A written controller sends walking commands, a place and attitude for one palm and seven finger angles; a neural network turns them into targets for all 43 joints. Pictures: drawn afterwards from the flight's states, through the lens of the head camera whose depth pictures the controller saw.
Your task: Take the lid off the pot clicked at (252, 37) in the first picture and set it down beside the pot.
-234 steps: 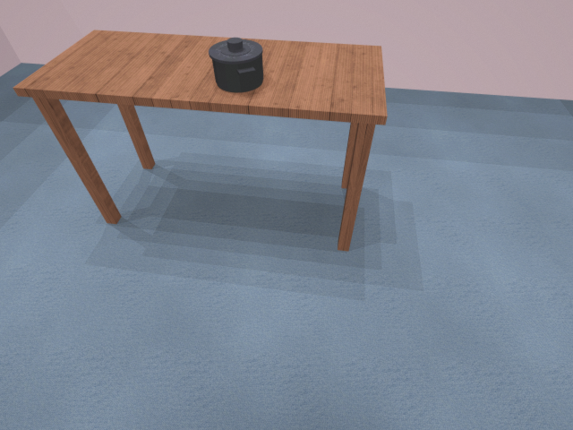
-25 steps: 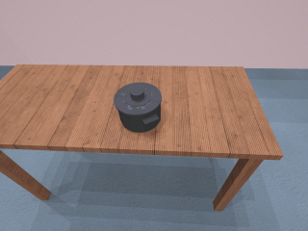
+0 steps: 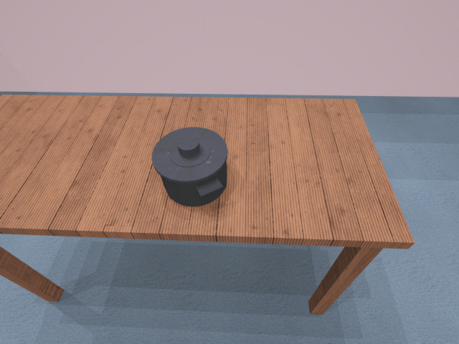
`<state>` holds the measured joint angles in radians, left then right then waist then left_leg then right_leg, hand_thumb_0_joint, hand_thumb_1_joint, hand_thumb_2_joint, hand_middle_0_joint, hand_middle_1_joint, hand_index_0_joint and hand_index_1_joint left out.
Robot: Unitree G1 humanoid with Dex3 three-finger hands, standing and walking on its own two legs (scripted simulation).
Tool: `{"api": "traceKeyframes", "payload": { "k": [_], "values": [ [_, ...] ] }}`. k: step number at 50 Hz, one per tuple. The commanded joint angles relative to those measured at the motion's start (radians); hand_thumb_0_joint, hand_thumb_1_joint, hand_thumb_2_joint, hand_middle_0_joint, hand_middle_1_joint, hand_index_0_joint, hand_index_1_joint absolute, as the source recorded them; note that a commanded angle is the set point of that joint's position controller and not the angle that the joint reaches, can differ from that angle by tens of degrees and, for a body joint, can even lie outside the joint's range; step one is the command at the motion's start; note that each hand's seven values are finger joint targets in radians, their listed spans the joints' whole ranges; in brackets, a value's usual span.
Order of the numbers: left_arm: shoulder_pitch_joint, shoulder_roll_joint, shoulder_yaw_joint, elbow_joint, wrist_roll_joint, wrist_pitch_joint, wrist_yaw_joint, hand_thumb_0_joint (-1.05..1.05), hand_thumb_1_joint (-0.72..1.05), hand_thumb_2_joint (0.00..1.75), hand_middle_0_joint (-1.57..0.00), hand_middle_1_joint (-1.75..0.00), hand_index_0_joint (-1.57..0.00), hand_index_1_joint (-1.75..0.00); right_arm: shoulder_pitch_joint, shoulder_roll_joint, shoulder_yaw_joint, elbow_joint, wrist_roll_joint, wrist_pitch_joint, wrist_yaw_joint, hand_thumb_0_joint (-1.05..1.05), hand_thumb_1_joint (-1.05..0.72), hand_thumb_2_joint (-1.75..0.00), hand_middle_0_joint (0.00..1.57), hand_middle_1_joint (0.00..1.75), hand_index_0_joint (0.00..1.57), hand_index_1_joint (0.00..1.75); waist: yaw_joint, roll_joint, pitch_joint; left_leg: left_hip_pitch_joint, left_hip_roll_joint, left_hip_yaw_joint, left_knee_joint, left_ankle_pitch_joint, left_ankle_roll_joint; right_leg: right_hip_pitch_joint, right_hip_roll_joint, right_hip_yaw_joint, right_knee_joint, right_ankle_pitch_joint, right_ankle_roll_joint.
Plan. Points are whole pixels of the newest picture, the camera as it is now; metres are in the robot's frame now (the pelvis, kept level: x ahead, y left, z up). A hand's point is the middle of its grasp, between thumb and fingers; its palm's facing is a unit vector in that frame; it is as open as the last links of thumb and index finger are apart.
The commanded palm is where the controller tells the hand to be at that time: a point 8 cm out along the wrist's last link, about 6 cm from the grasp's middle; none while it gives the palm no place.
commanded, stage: come to a stop and stand still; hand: left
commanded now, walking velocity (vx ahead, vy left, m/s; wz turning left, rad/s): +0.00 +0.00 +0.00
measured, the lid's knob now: (188, 145) +0.50 +0.12 +0.05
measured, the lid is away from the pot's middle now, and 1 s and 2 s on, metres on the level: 0.00 0.00 0.00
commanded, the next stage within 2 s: look again from close up in 0.18 s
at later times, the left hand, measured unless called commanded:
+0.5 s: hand out of the picture +0.00 +0.16 -0.17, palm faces +0.02 -0.98 -0.21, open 7.3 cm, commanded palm none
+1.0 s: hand out of the picture -0.01 +0.16 -0.17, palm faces +0.02 -0.98 -0.18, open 7.3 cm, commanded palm none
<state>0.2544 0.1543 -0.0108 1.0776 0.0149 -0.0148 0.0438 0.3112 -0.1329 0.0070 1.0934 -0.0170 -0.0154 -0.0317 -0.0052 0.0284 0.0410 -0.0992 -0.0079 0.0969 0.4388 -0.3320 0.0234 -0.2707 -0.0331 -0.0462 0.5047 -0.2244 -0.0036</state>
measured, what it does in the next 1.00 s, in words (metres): stands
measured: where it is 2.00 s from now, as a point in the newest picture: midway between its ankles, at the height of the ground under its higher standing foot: outside the picture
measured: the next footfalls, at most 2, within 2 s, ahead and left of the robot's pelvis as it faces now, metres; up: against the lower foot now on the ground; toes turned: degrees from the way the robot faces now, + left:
none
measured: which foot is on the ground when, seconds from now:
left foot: down 0.00-1.00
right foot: down 0.00-1.00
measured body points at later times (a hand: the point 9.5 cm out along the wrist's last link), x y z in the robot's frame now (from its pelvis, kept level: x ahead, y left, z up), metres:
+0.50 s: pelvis +0.00 -0.01 +0.00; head +0.02 -0.02 +0.45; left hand +0.00 +0.21 -0.15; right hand -0.01 -0.22 -0.16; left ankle -0.06 +0.10 -0.74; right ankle +0.03 -0.12 -0.74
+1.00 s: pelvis +0.00 +0.00 +0.00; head +0.02 +0.00 +0.45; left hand -0.01 +0.21 -0.16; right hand -0.04 -0.20 -0.16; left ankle -0.06 +0.10 -0.74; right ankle +0.03 -0.12 -0.74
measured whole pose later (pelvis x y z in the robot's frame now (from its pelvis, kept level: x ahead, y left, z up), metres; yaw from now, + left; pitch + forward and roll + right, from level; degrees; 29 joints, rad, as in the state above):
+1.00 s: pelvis +0.00 +0.00 +0.00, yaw +0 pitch -1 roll +0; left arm 0.30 0.13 -0.01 1.12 0.02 -0.01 0.04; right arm 0.34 -0.09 0.01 1.15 -0.01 -0.02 -0.04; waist 0.01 0.00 0.04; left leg -0.08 0.01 0.10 0.42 -0.32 0.02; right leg -0.24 -0.02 -0.05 0.46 -0.20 -0.01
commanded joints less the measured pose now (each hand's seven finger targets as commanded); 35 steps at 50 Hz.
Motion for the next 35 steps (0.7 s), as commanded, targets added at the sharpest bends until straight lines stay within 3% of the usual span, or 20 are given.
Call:
{"api": "traceKeyframes", "payload": {
  "k": [1,15,19,22,35],
  "values": [
    [0.07,0.104,0.022,-0.028,-0.006,-0.013,0.001,0.0,0.9,0.9,-0.2,-0.3,-0.2,-0.3,0.079,-0.082,-0.02,-0.009,0.005,-0.017,-0.004,0.0,-0.9,-0.9,0.2,0.3,0.2,0.3,0.005,-0.048,-0.009,-0.059,0.122,-0.106,-0.087,0.241,0.003,0.08,-0.1,0.097,-0.059,0.275,-0.053],
    [0.072,0.103,0.02,-0.016,-0.004,-0.015,0.001,0.0,0.9,0.9,-0.2,-0.3,-0.2,-0.3,0.083,-0.074,-0.018,0.017,0.007,-0.014,-0.003,0.0,-0.9,-0.9,0.2,0.3,0.2,0.3,0.002,-0.026,0.004,-0.048,0.117,-0.089,-0.093,0.193,-0.005,0.081,-0.104,0.109,-0.095,0.254,-0.053],
    [0.075,0.101,0.019,-0.013,-0.003,-0.013,0.0,0.0,0.9,0.9,-0.2,-0.3,-0.2,-0.3,0.086,-0.071,-0.017,0.02,0.008,-0.012,-0.002,0.0,-0.9,-0.9,0.2,0.3,0.2,0.3,0.001,-0.048,0.015,-0.054,0.117,-0.09,-0.097,0.168,-0.004,0.077,-0.1,0.113,-0.11,0.216,-0.051],
    [0.081,0.1,0.019,-0.011,-0.004,-0.013,0.0,0.0,0.9,0.9,-0.2,-0.3,-0.2,-0.3,0.085,-0.071,-0.017,0.023,0.008,-0.014,-0.002,0.0,-0.9,-0.9,0.2,0.3,0.2,0.3,0.004,-0.018,0.02,-0.056,0.117,-0.089,-0.101,0.165,-0.003,0.076,-0.097,0.11,-0.116,0.197,-0.049],
    [0.109,0.081,0.017,0.004,-0.003,-0.014,0.001,0.0,0.9,0.9,-0.2,-0.3,-0.2,-0.3,0.109,-0.051,-0.014,0.039,0.011,-0.018,-0.003,0.0,-0.9,-0.9,0.2,0.3,0.2,0.3,0.005,-0.033,0.03,-0.064,0.12,-0.089,-0.107,0.163,0.0,0.075,-0.092,0.105,-0.122,0.18,-0.047]
  ]
}}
